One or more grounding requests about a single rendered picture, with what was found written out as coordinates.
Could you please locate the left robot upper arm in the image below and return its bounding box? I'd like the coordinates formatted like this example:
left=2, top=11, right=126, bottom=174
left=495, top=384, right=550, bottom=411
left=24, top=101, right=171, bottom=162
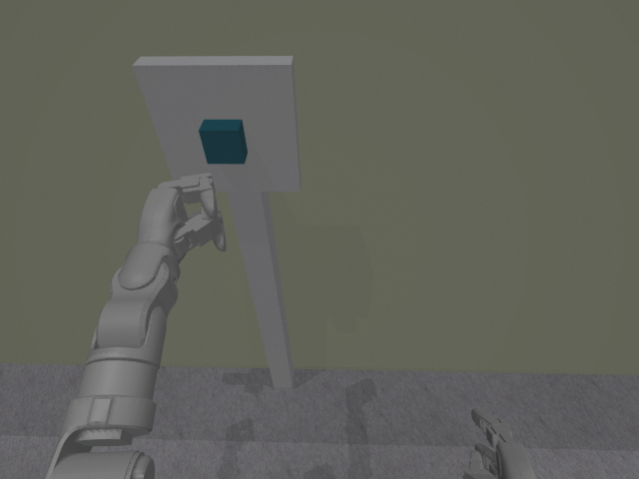
left=49, top=450, right=155, bottom=479

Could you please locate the panel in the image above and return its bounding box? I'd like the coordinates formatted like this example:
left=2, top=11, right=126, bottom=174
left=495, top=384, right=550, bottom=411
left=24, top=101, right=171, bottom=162
left=132, top=56, right=302, bottom=390

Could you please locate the button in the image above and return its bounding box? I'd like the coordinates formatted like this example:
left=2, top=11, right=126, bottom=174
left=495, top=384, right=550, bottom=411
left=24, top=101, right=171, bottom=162
left=199, top=120, right=248, bottom=164

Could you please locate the left robot hand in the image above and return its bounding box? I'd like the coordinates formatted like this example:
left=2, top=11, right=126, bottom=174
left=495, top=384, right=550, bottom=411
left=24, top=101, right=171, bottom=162
left=137, top=173, right=227, bottom=263

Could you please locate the left robot forearm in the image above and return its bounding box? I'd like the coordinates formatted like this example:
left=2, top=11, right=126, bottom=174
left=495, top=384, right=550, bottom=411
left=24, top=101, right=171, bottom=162
left=43, top=243, right=181, bottom=479

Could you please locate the right robot hand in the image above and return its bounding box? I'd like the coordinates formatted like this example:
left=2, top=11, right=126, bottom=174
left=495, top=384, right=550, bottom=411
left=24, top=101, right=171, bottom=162
left=463, top=408, right=538, bottom=479

